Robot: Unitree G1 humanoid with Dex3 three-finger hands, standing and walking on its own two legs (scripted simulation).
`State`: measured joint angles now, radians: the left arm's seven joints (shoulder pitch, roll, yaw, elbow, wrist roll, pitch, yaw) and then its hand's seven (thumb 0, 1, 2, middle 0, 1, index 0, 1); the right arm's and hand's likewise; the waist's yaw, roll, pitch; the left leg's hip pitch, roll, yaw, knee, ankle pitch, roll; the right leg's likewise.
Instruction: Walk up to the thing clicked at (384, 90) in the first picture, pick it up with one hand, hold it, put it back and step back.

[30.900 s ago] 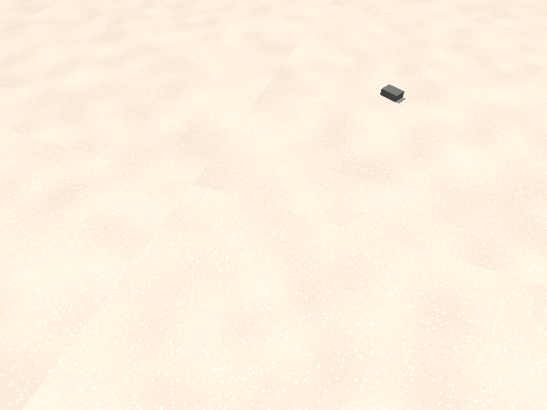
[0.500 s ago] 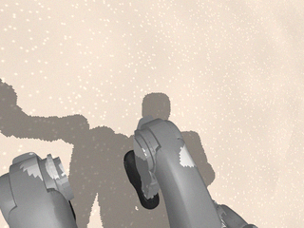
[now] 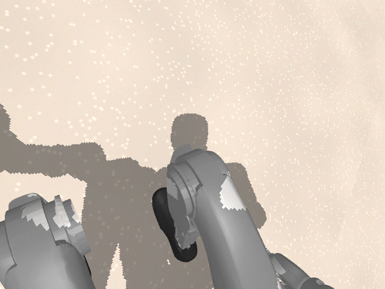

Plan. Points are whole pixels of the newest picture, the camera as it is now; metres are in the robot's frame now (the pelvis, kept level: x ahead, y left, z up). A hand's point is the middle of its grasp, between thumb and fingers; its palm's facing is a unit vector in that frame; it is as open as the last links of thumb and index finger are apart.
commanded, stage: open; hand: left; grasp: from above
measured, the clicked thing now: out of the picture +0.44 +0.32 -0.28
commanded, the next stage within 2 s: withdraw in 0.64 s
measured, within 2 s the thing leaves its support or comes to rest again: rests again in 0.92 s
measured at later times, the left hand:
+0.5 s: hand out of the picture +0.43 +0.32 -0.25, palm faces -0.45 -0.16 -0.88, open 13.5 cm
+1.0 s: hand out of the picture +0.46 +0.33 -0.22, palm faces -0.32 -0.13 -0.94, open 13.6 cm
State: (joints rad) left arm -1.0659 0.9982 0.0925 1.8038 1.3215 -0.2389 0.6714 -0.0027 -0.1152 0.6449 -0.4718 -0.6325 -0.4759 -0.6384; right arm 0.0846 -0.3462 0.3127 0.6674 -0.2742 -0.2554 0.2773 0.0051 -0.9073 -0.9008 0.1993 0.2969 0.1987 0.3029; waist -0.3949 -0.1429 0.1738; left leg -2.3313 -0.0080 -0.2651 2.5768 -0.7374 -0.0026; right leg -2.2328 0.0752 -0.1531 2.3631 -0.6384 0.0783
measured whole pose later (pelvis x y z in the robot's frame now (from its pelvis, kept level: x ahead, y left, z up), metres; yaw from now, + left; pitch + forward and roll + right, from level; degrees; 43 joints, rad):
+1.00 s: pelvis +0.00 +0.00 +0.01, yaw +0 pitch +29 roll -15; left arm -1.00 0.94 0.13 1.58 1.28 -0.17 0.62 0.00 -0.43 0.92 -0.15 -0.93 -0.16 -0.93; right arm 0.15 -0.34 0.25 0.66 -0.24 -0.24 0.28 0.01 -0.91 -0.90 0.20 0.30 0.20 0.30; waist -0.36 -0.11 0.11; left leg -2.33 -0.01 -0.26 2.54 -0.74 -0.01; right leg -2.24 0.07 -0.15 2.33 -0.64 0.07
